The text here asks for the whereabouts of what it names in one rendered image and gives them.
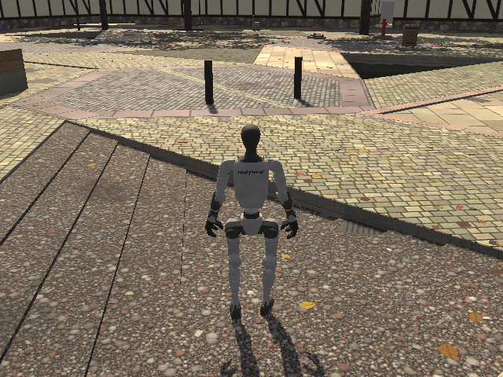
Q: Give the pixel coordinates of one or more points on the robot left upper arm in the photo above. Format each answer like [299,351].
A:
[222,179]

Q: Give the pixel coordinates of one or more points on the robot right hand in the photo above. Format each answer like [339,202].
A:
[293,226]

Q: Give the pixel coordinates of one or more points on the right robot foot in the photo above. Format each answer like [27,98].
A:
[264,309]

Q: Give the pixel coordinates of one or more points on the robot right upper arm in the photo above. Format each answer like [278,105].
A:
[279,178]

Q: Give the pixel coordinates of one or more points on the robot torso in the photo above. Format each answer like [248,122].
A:
[251,190]

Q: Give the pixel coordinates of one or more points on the robot left forearm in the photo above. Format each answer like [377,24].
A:
[214,209]

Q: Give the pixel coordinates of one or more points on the robot left hand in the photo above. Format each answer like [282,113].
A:
[210,225]

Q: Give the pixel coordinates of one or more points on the robot right forearm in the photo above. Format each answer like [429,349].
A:
[289,209]

